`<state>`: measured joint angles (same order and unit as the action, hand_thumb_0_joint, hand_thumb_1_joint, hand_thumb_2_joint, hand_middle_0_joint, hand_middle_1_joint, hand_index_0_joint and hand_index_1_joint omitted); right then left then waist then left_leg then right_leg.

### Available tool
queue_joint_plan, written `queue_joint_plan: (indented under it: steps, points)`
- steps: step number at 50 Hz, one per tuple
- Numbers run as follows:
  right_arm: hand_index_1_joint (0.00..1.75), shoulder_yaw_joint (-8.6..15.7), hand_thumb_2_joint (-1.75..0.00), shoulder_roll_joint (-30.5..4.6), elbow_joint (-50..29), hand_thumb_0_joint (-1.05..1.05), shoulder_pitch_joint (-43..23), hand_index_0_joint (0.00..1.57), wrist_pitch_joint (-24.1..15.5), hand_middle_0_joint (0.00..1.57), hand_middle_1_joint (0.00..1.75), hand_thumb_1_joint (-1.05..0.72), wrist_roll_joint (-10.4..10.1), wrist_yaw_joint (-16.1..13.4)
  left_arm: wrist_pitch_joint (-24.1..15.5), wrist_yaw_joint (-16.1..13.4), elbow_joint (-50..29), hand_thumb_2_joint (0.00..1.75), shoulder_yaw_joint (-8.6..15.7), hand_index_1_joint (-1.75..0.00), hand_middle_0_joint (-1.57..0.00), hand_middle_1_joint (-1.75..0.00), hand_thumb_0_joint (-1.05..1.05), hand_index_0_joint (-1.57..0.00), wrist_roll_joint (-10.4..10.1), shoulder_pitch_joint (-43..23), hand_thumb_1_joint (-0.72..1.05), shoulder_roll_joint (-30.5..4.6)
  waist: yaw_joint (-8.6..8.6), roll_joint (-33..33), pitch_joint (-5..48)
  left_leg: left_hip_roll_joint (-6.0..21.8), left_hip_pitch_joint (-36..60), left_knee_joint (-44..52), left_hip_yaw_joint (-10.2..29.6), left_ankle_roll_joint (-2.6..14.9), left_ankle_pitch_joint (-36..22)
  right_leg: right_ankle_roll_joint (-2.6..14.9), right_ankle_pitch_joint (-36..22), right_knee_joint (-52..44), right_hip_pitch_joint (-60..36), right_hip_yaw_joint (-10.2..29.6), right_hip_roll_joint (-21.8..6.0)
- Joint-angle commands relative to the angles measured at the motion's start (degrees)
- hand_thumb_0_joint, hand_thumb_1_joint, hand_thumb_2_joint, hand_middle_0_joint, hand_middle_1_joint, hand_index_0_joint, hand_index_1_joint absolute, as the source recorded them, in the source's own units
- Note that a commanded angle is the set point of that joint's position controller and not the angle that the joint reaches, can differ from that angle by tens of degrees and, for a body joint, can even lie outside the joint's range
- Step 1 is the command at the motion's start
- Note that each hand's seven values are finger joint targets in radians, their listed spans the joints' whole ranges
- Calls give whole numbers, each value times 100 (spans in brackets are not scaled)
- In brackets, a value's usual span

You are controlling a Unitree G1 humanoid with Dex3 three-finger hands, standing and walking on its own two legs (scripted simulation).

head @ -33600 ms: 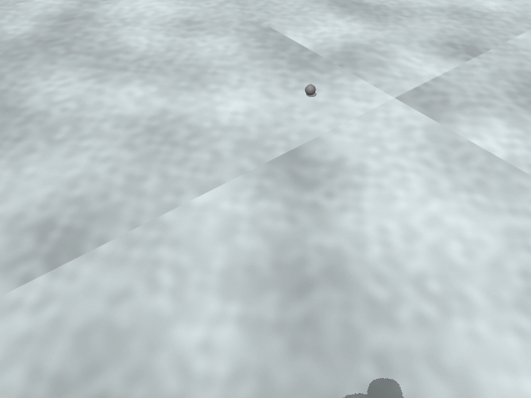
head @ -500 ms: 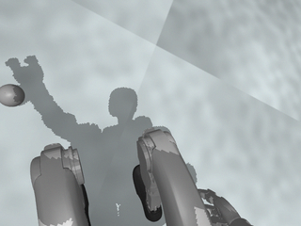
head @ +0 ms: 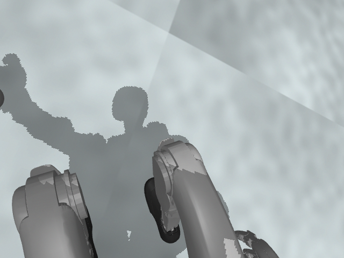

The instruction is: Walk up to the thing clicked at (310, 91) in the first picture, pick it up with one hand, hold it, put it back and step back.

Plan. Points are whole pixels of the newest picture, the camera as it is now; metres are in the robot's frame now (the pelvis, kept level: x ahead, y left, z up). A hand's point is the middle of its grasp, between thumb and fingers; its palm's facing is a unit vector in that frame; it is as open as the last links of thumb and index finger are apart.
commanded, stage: home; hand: left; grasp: from above
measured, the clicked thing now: out of the picture +0.51 +0.33 -0.29
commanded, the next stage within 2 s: none
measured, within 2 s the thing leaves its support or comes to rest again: neither
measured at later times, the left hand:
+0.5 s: hand out of the picture +0.36 +0.31 +0.02, palm faces -0.29 -0.54 -0.79, open 8.4 cm
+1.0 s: hand out of the picture +0.26 +0.25 +0.22, palm faces +0.15 -0.93 -0.32, open 7.4 cm
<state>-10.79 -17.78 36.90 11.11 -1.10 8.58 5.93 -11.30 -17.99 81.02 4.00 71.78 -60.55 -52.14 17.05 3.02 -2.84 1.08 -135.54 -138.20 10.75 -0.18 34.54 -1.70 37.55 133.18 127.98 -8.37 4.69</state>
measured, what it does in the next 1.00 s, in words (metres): rises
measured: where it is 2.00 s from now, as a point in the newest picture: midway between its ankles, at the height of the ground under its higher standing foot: (127, 234)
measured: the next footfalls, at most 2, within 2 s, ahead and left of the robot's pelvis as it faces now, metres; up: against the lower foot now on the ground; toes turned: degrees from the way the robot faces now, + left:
none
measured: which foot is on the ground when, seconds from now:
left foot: down 0.00-1.00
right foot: down 0.00-1.00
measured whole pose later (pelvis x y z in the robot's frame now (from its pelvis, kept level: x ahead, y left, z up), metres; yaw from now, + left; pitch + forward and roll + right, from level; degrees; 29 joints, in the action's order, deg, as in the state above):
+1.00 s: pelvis +0.06 +0.01 +0.32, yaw +11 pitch +21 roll -4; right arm -3.4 -11.3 32.2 9.6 -6.4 -2.3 -5.8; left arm 20.0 -4.6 9.5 2.1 1.9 8.8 -16.9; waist 4.0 -2.1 10.0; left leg 0.8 -68.2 -78.1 4.7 -0.2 31.0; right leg -0.3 33.3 74.8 62.6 -3.1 2.1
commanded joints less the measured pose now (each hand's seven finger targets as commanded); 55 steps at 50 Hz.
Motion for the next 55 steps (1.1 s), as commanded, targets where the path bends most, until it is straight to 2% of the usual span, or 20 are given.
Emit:
queue_joint_plan:
  steps: [1, 3, 5, 6, 10, 13, 16, 18, 22, 23, 29, 30, 33, 34, 37, 40, 45, 49, 50, 55]
  points:
    - [30, 714, -90, -1580, -180, 0, 996, 20, -96, 20, 30, -90, -55, -67, 226, -296, -1599, 94, 332, -93, -12, -94, 0, -12, -179, -1602, -47, -1478, -325, -3251, 5031, 67, 4178, 1614, -513, 46, -726, 450, -1139, -1358, -1725, -346, 43]
    - [30, 832, -90, -1537, -180, 0, 1113, 20, -66, 20, 30, -88, -116, -28, 396, -178, -1992, 90, 362, -77, -24, -78, 0, -22, -331, -1450, -31, -1404, -416, -3170, 5223, 54, 4245, 1713, -548, 62, -891, 452, -1261, -1491, -1861, -299, 38]
    - [30, 928, -90, -1475, -120, 0, 1224, 20, 10, 20, 30, -89, -194, 6, 556, -39, -2232, 88, 498, -62, -23, -62, 0, -21, -547, -1205, -15, -1423, -515, -3012, 5456, 45, 4301, 1787, -617, 106, -1085, 417, -1420, -1647, -2168, -219, 52]
    - [30, 947, -90, -1365, -103, 0, 1268, 20, 40, 20, 30, -89, -234, 29, 653, 77, -2309, 85, 431, -57, -22, -56, 0, -20, -692, -976, -7, -1220, -512, -2776, 5582, 50, 4343, 1809, -642, 155, -1185, 371, -1532, -1761, -2452, -165, 77]
    - [30, 1206, -90, -1187, -131, 0, 1287, 20, 174, 20, 30, -89, -438, 29, 896, 556, -3305, 80, 356, -40, -20, -39, 0, -19, -1392, -227, 25, -687, -847, -2371, 5855, 27, 4396, 2162, -771, 216, -1236, 362, -1561, -2292, -3029, 68, 73]
    - [30, 1342, -90, -1053, -201, 0, 1101, 20, 224, 20, 30, -90, -590, -11, 1072, 927, -3903, 80, 347, -33, -19, -32, 0, -19, -2057, 656, 49, -208, -980, -1872, 5419, 23, 4282, 2535, -766, 261, -1075, 366, -1423, -2631, -3134, 170, 47]
    - [30, 1388, -90, -978, -277, 0, 875, 20, 262, 20, 30, -90, -701, -98, 1228, 1186, -4370, 83, 314, -28, -19, -28, 0, -19, -2652, 1330, 73, 230, -1002, -1401, 4801, 41, 4302, 2945, -648, 280, -846, 383, -1235, -2964, -3144, 178, 13]
    - [30, 1431, -90, -931, -395, 0, 716, 20, 259, 20, 30, -90, -759, -149, 1299, 1342, -4817, 90, 256, -30, -20, -30, 0, -20, -3020, 1674, 89, 536, -1038, -1300, 4699, 32, 4513, 3269, -588, 273, -591, 397, -1016, -3191, -3241, 227, -21]
    - [30, 1484, -90, -814, -606, 0, 377, 20, 179, 20, 30, -90, -875, -259, 1412, 1478, -5647, 90, 190, -30, -20, -30, 0, -20, -3665, 2250, 90, 922, -1149, -1448, 4522, 126, 5107, 4134, -386, 237, 70, 344, -690, -3544, -3567, 259, -56]
    - [30, 1479, -90, -799, -639, 0, 294, 20, 150, 20, 30, -90, -903, -296, 1455, 1470, -5848, 90, 252, -30, -20, -30, 0, -20, -3819, 2451, 90, 937, -1210, -1382, 4549, 121, 5304, 4251, -398, 231, 76, 341, -690, -3695, -3714, 285, -64]
    - [30, 1451, -90, -706, -800, 0, -59, 20, -138, 20, 30, -90, -1017, -577, 1728, 1421, -6718, 90, 131, -30, -20, -30, 0, -20, -4643, 3378, 90, 1547, -1204, -1469, 4353, 98, 6333, 5092, -349, 154, 60, 328, -715, -4365, -4310, 378, -148]
    - [30, 1439, -90, -697, -815, 0, -120, 20, -191, 20, 30, -90, -1023, -630, 1793, 1391, -6959, 90, 228, -30, -20, -30, 0, -20, -4783, 3540, 90, 1509, -1285, -1472, 4476, 87, 6558, 5206, -344, 143, -39, 325, -785, -4480, -4511, 397, -156]
    - [30, 1395, -90, -621, -847, 0, -254, 20, -321, 20, 30, -90, -1060, -759, 2021, 1359, -7062, 92, 55, -31, -20, -31, 0, -20, -5236, 4174, 90, 1986, -1199, -1343, 4040, 62, 6853, 5615, -305, 132, -45, 316, -756, -4883, -4806, 445, -186]
    - [30, 1372, -90, -604, -872, 0, -304, 20, -355, 20, 30, -90, -1071, -799, 2096, 1335, -7103, 91, 172, -31, -20, -31, 0, -20, -5401, 4265, 90, 1915, -1239, -1274, 3930, 58, 6944, 5750, -269, 145, 84, 305, -671, -5025, -4925, 466, -185]
    - [30, 1322, -90, -505, -1015, 0, -376, 20, -474, 20, 30, -90, -1097, -899, 2296, 1313, -7366, 91, 113, -31, -20, -31, 0, -20, -5841, 4873, 90, 2184, -1217, -1159, 3749, 28, 7255, 6154, -363, 162, 147, 301, -572, -5545, -5485, 549, -188]
    - [30, 1279, -90, -435, -1110, 0, -393, 20, -588, 20, 30, -90, -1096, -1005, 2465, 1268, -7805, 90, 241, -30, -20, -30, 0, -20, -6339, 5207, 90, 2221, -1245, -1079, 3673, 2, 7656, 6502, -456, 176, -33, 293, -665, -6042, -6113, 614, -195]
    - [30, 1152, -90, -261, -1137, 0, -198, 20, -746, 20, 30, -90, -1092, -1219, 2734, 1215, -8049, 90, 142, -30, -20, -30, 0, -20, -6796, 6162, 90, 2701, -1219, -1035, 3121, 6, 8373, 7177, -437, 135, -614, 293, -1123, -6718, -6918, 618, -223]
    - [30, 1076, -90, -190, -1233, 0, 3, 20, -855, 20, 30, -90, -1094, -1400, 2964, 1207, -8475, 90, 298, -30, -20, -30, 0, -20, -7176, 6735, 90, 2884, -1272, -897, 3092, -27, 8970, 7543, -596, 136, -1370, 282, -1704, -7299, -7791, 634, -238]
    - [30, 1065, -90, -165, -1227, 0, 35, 20, -890, 20, 30, -90, -1091, -1452, 3027, 1225, -8553, 90, 201, -30, -20, -30, 0, -20, -7236, 6956, 90, 3004, -1245, -915, 2909, -45, 9049, 7657, -653, 135, -1522, 283, -1829, -7480, -7957, 635, -227]
    - [30, 1051, -90, -120, -1361, 0, 268, 20, -1020, 20, 30, -90, -1049, -1618, 3248, 1284, -9063, 90, 252, -30, -20, -30, 0, -20, -7500, 7842, 90, 3201, -1320, -853, 2645, -74, 9750, 8207, -750, 104, -2176, 262, -2413, -8089, -8769, 592, -218]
